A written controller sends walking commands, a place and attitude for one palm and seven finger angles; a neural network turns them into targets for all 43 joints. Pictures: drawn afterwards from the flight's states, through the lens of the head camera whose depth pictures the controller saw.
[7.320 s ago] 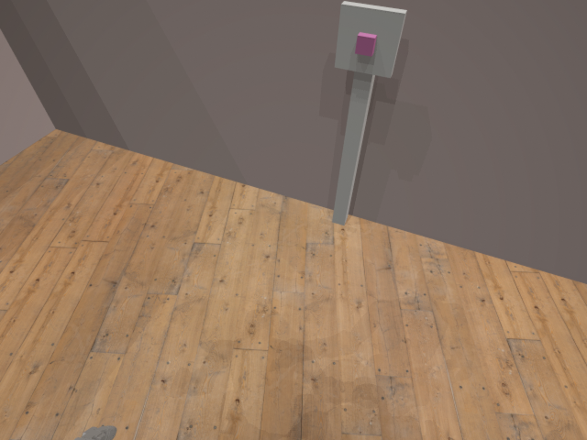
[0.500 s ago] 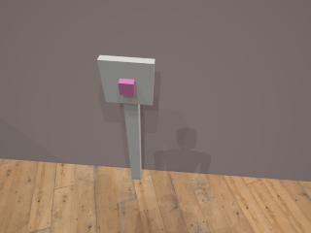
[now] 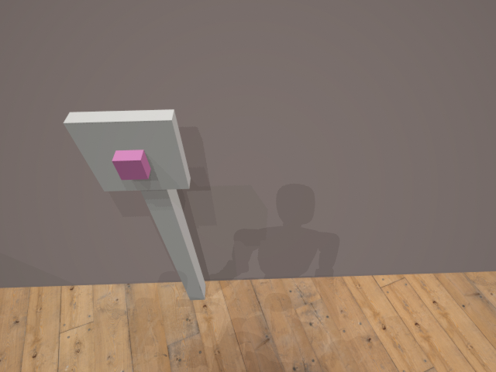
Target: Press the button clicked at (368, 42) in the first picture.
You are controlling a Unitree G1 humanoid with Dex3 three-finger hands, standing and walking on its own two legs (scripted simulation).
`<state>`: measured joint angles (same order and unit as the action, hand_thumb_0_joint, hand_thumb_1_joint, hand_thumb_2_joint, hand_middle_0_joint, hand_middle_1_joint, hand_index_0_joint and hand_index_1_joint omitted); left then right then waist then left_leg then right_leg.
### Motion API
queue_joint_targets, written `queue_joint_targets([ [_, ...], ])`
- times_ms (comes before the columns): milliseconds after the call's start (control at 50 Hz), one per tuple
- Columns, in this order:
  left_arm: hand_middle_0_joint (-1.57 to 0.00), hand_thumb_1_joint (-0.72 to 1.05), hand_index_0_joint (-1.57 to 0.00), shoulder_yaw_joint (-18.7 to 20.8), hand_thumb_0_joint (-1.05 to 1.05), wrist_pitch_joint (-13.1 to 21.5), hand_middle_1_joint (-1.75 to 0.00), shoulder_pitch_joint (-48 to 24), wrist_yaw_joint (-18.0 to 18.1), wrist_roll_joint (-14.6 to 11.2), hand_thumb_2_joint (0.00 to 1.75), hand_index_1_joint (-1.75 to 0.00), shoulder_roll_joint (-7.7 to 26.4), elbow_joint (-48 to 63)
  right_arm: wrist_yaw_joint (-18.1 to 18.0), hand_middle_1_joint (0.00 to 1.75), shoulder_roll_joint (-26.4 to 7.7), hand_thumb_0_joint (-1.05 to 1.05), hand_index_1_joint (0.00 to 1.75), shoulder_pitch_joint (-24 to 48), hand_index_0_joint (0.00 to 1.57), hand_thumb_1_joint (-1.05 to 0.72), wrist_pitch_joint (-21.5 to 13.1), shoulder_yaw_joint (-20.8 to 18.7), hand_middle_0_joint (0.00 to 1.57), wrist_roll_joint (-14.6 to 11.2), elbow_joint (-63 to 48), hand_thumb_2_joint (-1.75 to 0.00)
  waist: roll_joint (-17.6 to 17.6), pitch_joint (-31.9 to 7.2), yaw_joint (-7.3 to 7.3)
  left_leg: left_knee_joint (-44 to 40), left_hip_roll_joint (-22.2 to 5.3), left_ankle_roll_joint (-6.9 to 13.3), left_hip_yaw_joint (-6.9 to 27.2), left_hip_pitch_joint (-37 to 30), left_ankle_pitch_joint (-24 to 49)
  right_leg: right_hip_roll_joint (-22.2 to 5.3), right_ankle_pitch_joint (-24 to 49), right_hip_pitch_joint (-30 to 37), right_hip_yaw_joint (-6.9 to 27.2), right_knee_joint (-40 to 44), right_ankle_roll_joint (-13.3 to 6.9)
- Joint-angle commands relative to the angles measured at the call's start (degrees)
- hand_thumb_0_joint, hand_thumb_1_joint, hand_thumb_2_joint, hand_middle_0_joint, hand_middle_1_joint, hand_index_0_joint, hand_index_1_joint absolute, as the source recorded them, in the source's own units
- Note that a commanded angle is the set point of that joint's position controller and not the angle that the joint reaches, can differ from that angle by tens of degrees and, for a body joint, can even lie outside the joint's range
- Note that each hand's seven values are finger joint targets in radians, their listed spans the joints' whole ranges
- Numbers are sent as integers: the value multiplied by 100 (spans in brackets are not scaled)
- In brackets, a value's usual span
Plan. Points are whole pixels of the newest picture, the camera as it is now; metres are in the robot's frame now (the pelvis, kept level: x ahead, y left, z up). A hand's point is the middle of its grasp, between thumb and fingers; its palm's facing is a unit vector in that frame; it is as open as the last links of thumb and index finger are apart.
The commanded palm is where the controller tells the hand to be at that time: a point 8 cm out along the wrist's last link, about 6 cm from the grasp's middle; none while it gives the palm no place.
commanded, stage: come to a stop and stand still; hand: left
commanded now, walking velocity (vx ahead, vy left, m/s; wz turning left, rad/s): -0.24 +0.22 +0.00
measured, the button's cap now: (132, 163) +0.46 +0.23 +0.08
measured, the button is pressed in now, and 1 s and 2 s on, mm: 0 0 0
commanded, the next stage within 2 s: look again from close up in 1.14 s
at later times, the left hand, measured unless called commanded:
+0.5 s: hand out of the picture -0.02 +0.21 -0.17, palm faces +0.07 -0.98 -0.20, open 7.4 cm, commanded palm none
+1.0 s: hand out of the picture -0.13 +0.14 -0.16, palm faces +0.07 -0.99 -0.14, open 7.4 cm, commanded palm none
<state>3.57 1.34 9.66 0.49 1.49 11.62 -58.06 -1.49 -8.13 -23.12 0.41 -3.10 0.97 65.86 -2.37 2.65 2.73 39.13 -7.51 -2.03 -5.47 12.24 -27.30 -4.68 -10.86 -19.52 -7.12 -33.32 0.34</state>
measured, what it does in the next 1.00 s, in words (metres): steps on the spot: left foot, then right foot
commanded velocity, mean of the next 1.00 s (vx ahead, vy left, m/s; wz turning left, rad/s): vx -0.03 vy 0.03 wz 0.00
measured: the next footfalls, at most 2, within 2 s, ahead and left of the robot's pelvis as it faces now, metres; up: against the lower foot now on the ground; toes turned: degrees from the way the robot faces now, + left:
left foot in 0.24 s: +0.04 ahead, +0.09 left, +0.00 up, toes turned +5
right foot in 0.64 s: -0.01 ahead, -0.08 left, +0.00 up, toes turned +3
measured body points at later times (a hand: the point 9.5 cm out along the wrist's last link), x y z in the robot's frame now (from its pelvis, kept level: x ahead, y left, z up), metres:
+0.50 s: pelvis -0.04 +0.03 +0.01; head -0.03 +0.05 +0.46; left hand -0.03 +0.26 -0.15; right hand +0.05 -0.20 -0.13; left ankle +0.01 +0.08 -0.72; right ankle -0.08 -0.11 -0.68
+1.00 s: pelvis -0.07 +0.00 +0.02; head -0.08 +0.00 +0.47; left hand -0.13 +0.20 -0.15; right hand -0.13 -0.20 -0.15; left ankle +0.01 +0.08 -0.72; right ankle -0.10 -0.10 -0.72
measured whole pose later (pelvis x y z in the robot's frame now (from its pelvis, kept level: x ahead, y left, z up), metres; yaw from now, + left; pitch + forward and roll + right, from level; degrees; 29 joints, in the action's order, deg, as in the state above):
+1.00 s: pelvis -0.07 +0.00 +0.02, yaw +1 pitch -2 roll +0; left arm -0.1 -0.4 23.7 2.3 1.1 4.4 -65.1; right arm -1.1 -6.8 -20.9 2.5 -1.6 0.6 67.4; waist -0.4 -0.4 0.4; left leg 20.5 0.9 3.3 -8.0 15.8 -4.0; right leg -0.2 -16.7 -7.1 -3.7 -25.2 -1.0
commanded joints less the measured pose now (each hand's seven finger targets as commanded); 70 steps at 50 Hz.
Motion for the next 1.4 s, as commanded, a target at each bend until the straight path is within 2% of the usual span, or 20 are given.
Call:
queue_joint_targets([
  [0, -20, 90, -20, 40, 0, 37, -30, 629, 198, -11, 90, -30, 696, 29, -76, 30, -230, 0, 30, -82, 20, -90, 34, -13, 20, -83, -428, -90, 1841, -335, -306, 1179, 200, 32, 293, 1050, -605, -1727, 4799, 1251, 1282, 888, -1106],
  [60, -20, 90, -20, 117, 0, -107, -30, 299, 249, 25, 90, -30, 797, 227, -33, 30, -269, 0, 30, 14, 20, -90, 108, -51, 20, -73, -444, -90, 1230, -355, -287, 1015, 457, -23, 156, 952, -235, -1622, 4229, 1115, 1028, 888, -1145],
  [140, -20, 90, -20, 211, 0, -217, -30, 73, 256, 39, 90, -30, 824, 422, 17, 30, -330, 0, 30, 198, 20, -90, 169, -110, 20, -23, -728, -90, 1245, -349, -258, 603, 513, -32, 171, 616, 256, -1624, 2743, 546, 1041, 1049, -1101],
  [200, -20, 90, -20, 200, 0, -299, -30, -88, 217, -16, 90, -30, 709, 499, 39, 30, -437, 0, 30, -44, 20, -90, 120, -131, 20, -9, -764, -90, 850, -376, -51, -1069, 464, 54, 87, -413, 1429, -1240, 1140, -171, 864, 574, -654],
  [240, -20, 90, -20, 83, 0, -416, -30, -53, 172, -59, 90, -30, 96, 686, 49, 30, -1146, 0, 30, 285, 20, -90, 57, -224, 20, 82, -1079, -90, -1571, -56, -70, -2639, -1143, 895, 2092, 419, 2055, 182, -1858, -635, 94, -1143, 43],
  [260, -20, 90, -20, 64, 0, -464, -30, -104, 204, 0, 90, -30, 203, 666, -6, 30, -1112, 0, 30, 633, 20, -90, 22, -215, 20, 76, -1181, -90, -1438, 3, -76, -2775, -1225, 1138, 2161, 856, 2148, 164, -2077, -467, 674, -2111, -1],
  [280, -20, 90, -20, 105, 0, -473, -30, 13, 171, 22, 90, -30, 259, 548, -47, 30, -1005, 0, 30, 920, 20, -90, 25, -166, 20, 91, -1241, -90, -765, 14, -229, -2702, -1034, 1170, 1908, 896, 1898, 194, -1746, -490, 881, -2703, -28],
  [340, -20, 90, -20, 104, 0, -431, -30, 612, 125, 36, 90, -30, 201, 223, -51, 30, -840, 0, 30, 1242, 20, -90, -25, -81, 20, 51, -1353, -90, -357, -190, -376, -2577, -561, 1003, 1144, 360, 1733, 195, -1040, -677, 829, -3045, 91],
  [520, -20, 90, -20, -126, 0, -403, -30, 1127, 145, 22, 90, -30, 52, -115, -45, 30, -856, 0, 30, 791, 20, -90, -8, -89, 20, 3, -945, -90, -210, -294, -206, -3108, -674, 940, 1548, -363, 733, 149, -1505, 301, 506, -165, 35],
  [580, -20, 90, -20, -153, 0, -301, -30, 1699, 179, 19, 90, -30, 71, -389, 3, 30, -781, 0, 30, 878, 20, -90, 13, -76, 20, -33, -818, -90, 69, -174, -386, -2946, -241, 461, 1098, 10, 741, 134, -556, 1085, 456, 1444, -127],
  [620, -20, 90, -20, -184, 0, -227, -30, 1805, 215, 14, 90, -30, 208, -477, 33, 30, -593, 0, 30, 788, 20, -90, 21, -28, 20, -68, -732, -90, 302, -96, -292, -2641, 205, 50, 742, -115, 1020, -289, -747, 790, 1027, 1722, -392],
  [680, -20, 90, -20, -246, 0, -86, -30, 1405, 212, -18, 90, -30, 123, -460, 44, 30, -513, 0, 30, 677, 20, -90, 14, 21, 20, -45, -548, -90, 1135, 26, -101, -2006, 203, 307, 526, -836, 1885, -422, -722, -9, 1218, 1928, -371],
  [840, -20, 90, -20, -278, 0, -173, -30, 1951, 223, -36, 90, -30, -73, -659, 11, 30, -451, 0, 30, 348, 20, -90, 89, 104, 20, -23, -175, -90, 23, 651, -244, -2736, 112, 322, 911, 7, 369, -38, -1661, -22, 941, 1670, -283],
  [1000, -20, 90, -20, -260, 0, -128, -30, 2007, 244, -62, 90, -30, -222, -632, -9, 30, -149, 0, 30, -74, 20, -90, 88, 127, 20, -2, -16, -90, 500, 538, -195, -2068, 286, 280, 686, -140, 1037, -193, -1983, -316, 1150, 1884, -395],
  [1200, -20, 90, -20, -268, 0, -130, -30, 2170, 243, -59, 90, -30, -429, -665, -65, 30, -60, 0, 30, -179, 20, -90, 24, 136, 20, 3, -17, -90, -14, 652, -293, -2487, 90, 363, 1062, 405, 475, 55, -1398, 31, 952, 1417, -357],
  [1220, -20, 90, -20, -383, 0, 63, -30, 2125, 363, 77, 90, -30, -119, -588, 43, 30, -307, 0, 30, 568, 20, -90, -74, 214, 20, 31, -567, -90, 666, 1211, -488, -1060, 395, 169, 601, 1181, 1051, -86, -402, 25, 1147, 1713, -430],
  [1240, -20, 90, -20, -335, 0, 115, -30, 1720, 330, 25, 90, -30, 89, -261, 126, 30, -120, 0, 30, 177, 20, -90, -37, 167, 20, 24, -708, -90, 871, 683, -38, -367, 445, 207, 458, 702, 832, -623, -2268, -691, 1561, 2207, -590],
  [1280, -20, 90, -20, -267, 0, 189, -30, 1149, 319, -27, 90, -30, 134, 17, 150, 30, 19, 0, 30, -265, 20, -90, -31, 209, 20, 72, -633, -90, 237, 90, 199, 22, 505, 280, 411, 426, 1226, -686, -1722, -348, 1391, 1903, -778],
  [1340, -20, 90, -20, -288, 0, 200, -30, 1307, 303, -58, 90, -30, -69, -45, 87, 30, -58, 0, 30, -230, 20, -90, -175, 277, 20, 35, -741, -90, 322, -85, -2, -863, 367, 407, 617, 262, 1734, -323, -679, 123, 1094, 1146, -712],
  [1380, -20, 90, -20, -293, 0, 81, -30, 1514, 305, -49, 90, -30, -165, -97, 46, 30, -271, 0, 30, -94, 20, -90, -216, 277, 20, 39, -787, -90, -379, 51, -206, -1333, 72, 659, 1242, 528, 1936, 102, -843, 343, 726, 622, -502],
])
